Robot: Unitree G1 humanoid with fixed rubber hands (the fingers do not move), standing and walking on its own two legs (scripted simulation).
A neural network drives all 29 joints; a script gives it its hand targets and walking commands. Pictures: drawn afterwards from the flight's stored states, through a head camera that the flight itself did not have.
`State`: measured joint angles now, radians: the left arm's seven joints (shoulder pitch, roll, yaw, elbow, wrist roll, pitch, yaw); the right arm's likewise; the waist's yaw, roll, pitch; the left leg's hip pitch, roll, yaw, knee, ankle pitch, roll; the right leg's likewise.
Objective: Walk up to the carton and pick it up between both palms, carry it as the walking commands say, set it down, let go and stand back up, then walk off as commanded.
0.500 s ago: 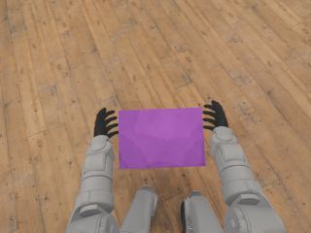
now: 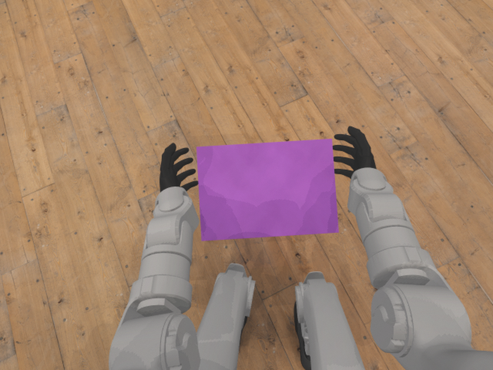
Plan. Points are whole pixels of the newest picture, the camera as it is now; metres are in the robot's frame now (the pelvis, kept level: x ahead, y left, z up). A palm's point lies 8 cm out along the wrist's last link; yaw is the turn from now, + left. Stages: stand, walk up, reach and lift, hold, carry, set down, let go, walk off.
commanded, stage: set down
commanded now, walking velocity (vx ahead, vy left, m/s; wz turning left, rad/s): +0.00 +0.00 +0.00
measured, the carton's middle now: (264, 190) +0.42 +0.04 -0.16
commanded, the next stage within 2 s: none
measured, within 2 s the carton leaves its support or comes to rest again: neither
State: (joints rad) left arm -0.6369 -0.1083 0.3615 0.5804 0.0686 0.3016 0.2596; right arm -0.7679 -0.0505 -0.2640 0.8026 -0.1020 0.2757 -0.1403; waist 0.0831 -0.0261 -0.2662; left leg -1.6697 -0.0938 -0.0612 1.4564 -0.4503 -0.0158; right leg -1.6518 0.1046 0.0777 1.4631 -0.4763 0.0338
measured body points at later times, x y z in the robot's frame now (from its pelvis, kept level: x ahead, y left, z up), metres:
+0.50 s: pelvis -0.03 -0.01 -0.08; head +0.21 +0.00 +0.30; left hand +0.41 +0.19 -0.16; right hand +0.46 -0.13 -0.16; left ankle +0.09 +0.11 -0.55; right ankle +0.08 -0.12 -0.55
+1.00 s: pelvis -0.04 -0.01 -0.14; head +0.27 +0.00 +0.19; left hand +0.44 +0.20 -0.26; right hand +0.50 -0.12 -0.26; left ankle +0.09 +0.11 -0.55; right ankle +0.08 -0.12 -0.55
